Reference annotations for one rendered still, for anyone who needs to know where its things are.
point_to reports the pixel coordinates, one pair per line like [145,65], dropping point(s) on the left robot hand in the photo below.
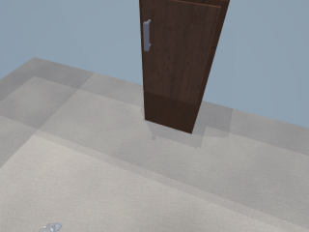
[52,227]

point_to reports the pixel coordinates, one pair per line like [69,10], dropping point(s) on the cupboard door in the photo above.
[180,34]

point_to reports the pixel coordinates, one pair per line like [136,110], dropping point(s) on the handle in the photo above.
[146,35]

